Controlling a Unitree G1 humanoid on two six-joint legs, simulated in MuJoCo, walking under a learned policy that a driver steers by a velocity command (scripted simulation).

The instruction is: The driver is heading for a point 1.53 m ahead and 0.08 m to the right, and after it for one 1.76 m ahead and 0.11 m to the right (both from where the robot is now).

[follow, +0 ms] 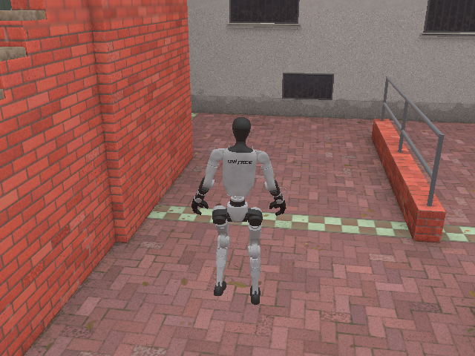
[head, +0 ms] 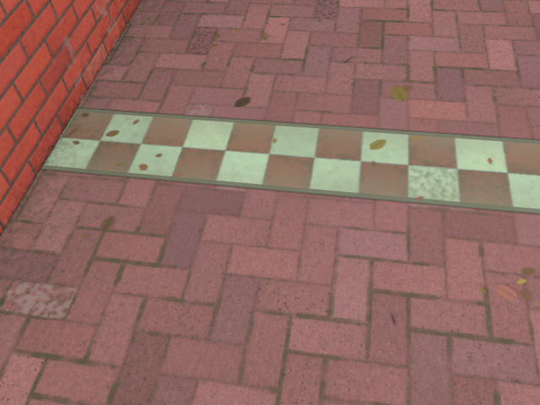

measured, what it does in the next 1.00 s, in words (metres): steps on the spot: left foot, then right foot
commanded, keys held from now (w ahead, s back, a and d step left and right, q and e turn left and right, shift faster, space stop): q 0.16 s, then no key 0.84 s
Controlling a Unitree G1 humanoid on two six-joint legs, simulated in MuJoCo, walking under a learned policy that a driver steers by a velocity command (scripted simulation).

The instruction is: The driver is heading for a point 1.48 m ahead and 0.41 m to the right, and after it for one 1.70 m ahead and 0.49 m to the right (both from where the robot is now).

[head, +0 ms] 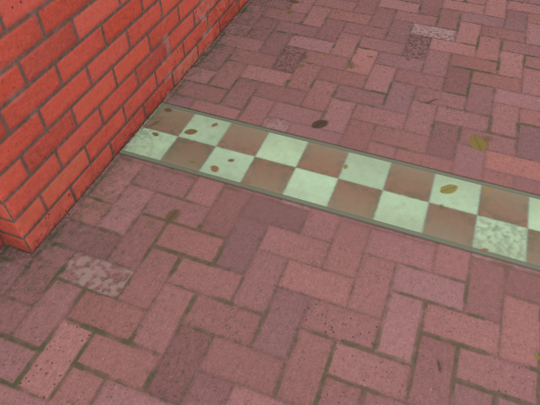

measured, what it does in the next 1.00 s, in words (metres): stands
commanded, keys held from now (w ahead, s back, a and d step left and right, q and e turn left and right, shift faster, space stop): no key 0.96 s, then w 0.04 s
